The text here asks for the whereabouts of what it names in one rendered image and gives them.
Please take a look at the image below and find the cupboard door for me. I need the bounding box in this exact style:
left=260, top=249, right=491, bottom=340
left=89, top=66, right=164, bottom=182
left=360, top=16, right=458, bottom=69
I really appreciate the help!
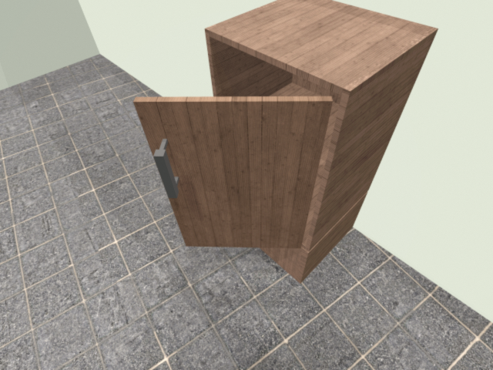
left=133, top=96, right=333, bottom=248

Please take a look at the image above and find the handle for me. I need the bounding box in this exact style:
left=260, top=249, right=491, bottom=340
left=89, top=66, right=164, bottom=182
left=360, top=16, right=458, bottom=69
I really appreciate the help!
left=153, top=139, right=179, bottom=198

